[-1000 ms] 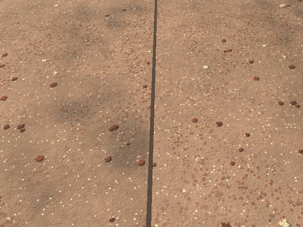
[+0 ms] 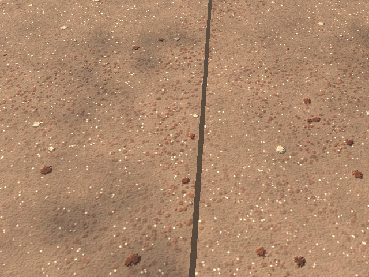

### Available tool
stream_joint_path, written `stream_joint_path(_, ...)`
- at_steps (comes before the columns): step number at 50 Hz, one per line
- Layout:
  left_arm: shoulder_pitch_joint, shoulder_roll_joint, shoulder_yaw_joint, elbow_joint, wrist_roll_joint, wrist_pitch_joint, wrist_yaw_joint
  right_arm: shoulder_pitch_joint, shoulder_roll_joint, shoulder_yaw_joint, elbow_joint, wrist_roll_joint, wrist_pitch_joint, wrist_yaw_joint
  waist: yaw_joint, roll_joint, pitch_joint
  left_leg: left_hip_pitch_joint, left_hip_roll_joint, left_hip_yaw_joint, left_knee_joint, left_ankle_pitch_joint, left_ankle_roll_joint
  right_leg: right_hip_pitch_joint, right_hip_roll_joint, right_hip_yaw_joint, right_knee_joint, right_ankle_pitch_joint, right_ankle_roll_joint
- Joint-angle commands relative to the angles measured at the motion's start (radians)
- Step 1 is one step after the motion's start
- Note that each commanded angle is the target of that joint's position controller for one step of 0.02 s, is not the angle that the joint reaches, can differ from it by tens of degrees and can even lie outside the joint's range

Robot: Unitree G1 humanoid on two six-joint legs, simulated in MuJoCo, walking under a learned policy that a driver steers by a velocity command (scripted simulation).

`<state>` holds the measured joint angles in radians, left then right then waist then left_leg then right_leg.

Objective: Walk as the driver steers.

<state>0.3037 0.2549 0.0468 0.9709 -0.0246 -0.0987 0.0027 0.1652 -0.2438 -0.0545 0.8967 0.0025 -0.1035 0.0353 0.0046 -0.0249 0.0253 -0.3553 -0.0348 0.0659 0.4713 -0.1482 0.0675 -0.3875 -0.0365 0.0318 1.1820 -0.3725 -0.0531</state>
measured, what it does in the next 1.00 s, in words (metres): walks ahead, turning left: right foot, then left foot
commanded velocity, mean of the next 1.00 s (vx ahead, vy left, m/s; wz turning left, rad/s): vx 0.21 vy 0.00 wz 0.27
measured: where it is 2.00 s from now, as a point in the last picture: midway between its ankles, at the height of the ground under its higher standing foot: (141, 267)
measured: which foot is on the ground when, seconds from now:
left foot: down 0.00-0.42, up 0.44-0.82, down 0.84-1.00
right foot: up 0.00-0.38, down 0.40-0.84, up 0.86-1.00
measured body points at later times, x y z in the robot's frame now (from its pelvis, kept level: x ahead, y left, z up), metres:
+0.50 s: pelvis +0.22 -0.04 -0.01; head +0.27 -0.05 +0.44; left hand +0.40 +0.21 -0.11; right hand +0.26 -0.30 -0.16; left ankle +0.11 +0.09 -0.66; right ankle +0.34 -0.13 -0.73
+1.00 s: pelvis +0.25 +0.00 +0.01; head +0.27 +0.05 +0.45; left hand +0.31 +0.32 -0.12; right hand +0.42 -0.25 -0.09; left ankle +0.23 +0.09 -0.74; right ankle +0.32 -0.14 -0.65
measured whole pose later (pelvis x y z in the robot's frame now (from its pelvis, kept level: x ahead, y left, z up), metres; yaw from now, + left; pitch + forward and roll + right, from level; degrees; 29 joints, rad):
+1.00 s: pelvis +0.25 +0.00 +0.01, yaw +20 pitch +2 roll -3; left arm 0.03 0.30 0.09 0.89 0.01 0.02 0.05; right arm 0.26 -0.27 -0.09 0.80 0.00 0.01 -0.03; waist -0.02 -0.03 0.03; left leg -0.30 0.00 -0.02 0.49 -0.23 0.05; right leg -0.59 -0.01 0.00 1.07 -0.38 0.04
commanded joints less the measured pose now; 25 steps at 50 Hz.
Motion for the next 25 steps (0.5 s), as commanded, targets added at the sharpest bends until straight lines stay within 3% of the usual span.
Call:
stream_joint_path(1,0.024,0.071,0.027,-0.059,0.005,0.002,0.008,0.036,-0.073,-0.011,-0.024,-0.012,-0.014,0.003,0.01,0.095,-0.076,0.209,0.265,-0.319,-0.293,0.112,0.163,-0.195,-0.111,0.048,-0.01,0.106,-0.004)
stream_joint_path(2,0.031,0.056,0.027,-0.057,0.006,0.012,0.01,0.053,-0.083,-0.013,-0.012,-0.009,-0.016,0.001,0.017,0.095,-0.063,0.184,0.258,-0.287,-0.312,0.136,0.17,-0.193,-0.115,0.039,-0.037,0.115,0.003)
stream_joint_path(5,-0.066,0.063,0.033,-0.093,0.017,0.024,0.015,0.103,-0.127,-0.023,0.011,-0.007,-0.016,-0.017,0.006,0.072,-0.014,0.188,0.257,-0.236,-0.35,0.194,0.178,-0.292,-0.127,0.03,-0.161,0.228,0.031)
stream_joint_path(9,-0.196,0.046,0.03,-0.132,0.019,0.017,0.006,0.162,-0.13,-0.02,0.033,-0.001,-0.002,-0.036,-0.028,0.077,0.009,0.232,0.225,-0.164,-0.36,0.214,0.142,-0.329,-0.107,0.008,-0.385,0.423,0.045)
stream_joint_path(12,-0.286,0.022,0.017,-0.155,0.022,0.009,-0.005,0.193,-0.13,-0.015,0.053,-0.002,0.009,-0.042,-0.052,0.078,0.029,0.222,0.19,-0.084,-0.313,0.419,0.109,-0.229,-0.052,-0.045,-0.554,0.497,0.044)
stream_joint_path(15,-0.329,0.024,0.012,-0.17,0.019,0.005,-0.021,0.228,-0.131,-0.013,0.08,-0.001,0.028,-0.046,-0.067,0.1,0.011,0.301,0.214,-0.082,-0.229,0.51,0.101,-0.183,-0.018,-0.049,-0.626,0.485,0.031)
stream_joint_path(17,-0.312,0.055,0.019,-0.172,0.025,-0.001,-0.028,0.215,-0.136,-0.015,0.088,0.004,0.038,-0.051,-0.043,0.118,-0.008,0.352,0.236,-0.121,-0.152,0.556,0.085,-0.139,-0.002,-0.032,-0.672,0.42,0.004)
stream_joint_path(18,-0.259,0.082,0.029,-0.159,0.031,-0.006,-0.027,0.194,-0.144,-0.018,0.086,0.009,0.042,-0.053,-0.007,0.123,-0.034,0.369,0.231,-0.142,-0.093,0.59,0.071,-0.074,0.014,-0.031,-0.712,0.412,-0.012)
stream_joint_path(19,-0.159,0.112,0.042,-0.124,0.041,-0.014,-0.021,0.169,-0.142,-0.018,0.078,0.013,0.045,-0.054,0.043,0.108,-0.081,0.363,0.189,-0.136,0.012,0.614,0.045,0.059,0.03,-0.046,-0.787,0.521,-0.032)
stream_joint_path(20,-0.055,0.185,0.059,-0.1,0.059,-0.02,-0.012,0.18,-0.124,-0.01,0.057,0.001,0.04,-0.053,0.063,0.041,-0.197,0.251,0.124,-0.11,0.186,0.447,0.005,0.303,-0.076,0.026,-0.722,0.936,-0.071)
stream_joint_path(21,0.017,0.239,0.067,-0.1,0.075,-0.008,0.0,0.29,-0.025,0.019,0.058,-0.005,0.03,-0.049,0.042,-0.151,-0.35,-0.101,-0.002,-0.061,0.551,-0.099,-0.067,0.698,-0.346,0.271,-0.637,1.293,-0.241)
stream_joint_path(22,0.04,0.181,0.05,-0.113,0.051,0.01,0.001,0.316,-0.05,0.018,0.064,0.012,0.027,-0.045,0.065,-0.214,-0.505,-0.185,-0.039,-0.153,0.76,-0.588,-0.088,0.752,-0.444,0.413,-0.67,1.3,-0.312)
stream_joint_path(23,-0.025,0.154,0.041,-0.138,0.039,0.023,0.003,0.261,-0.151,-0.016,0.051,0.032,0.039,-0.045,0.059,-0.122,-0.436,-0.22,0.013,-0.193,0.835,-0.562,-0.088,0.62,-0.397,0.327,-0.713,1.071,-0.269)
stream_joint_path(24,-0.116,0.131,0.033,-0.158,0.033,0.032,0.01,0.194,-0.147,-0.023,0.03,0.04,0.057,-0.054,0.031,-0.077,-0.313,-0.263,0.055,-0.155,0.826,-0.497,-0.093,0.479,-0.347,0.245,-0.765,0.841,-0.224)
stream_joint_path(25,-0.179,0.102,0.024,-0.16,0.032,0.038,0.015,0.171,-0.126,-0.027,0.027,0.032,0.082,-0.065,0.005,-0.048,-0.206,-0.255,0.086,-0.135,0.779,-0.439,-0.104,0.317,-0.305,0.178,-0.832,0.629,-0.199)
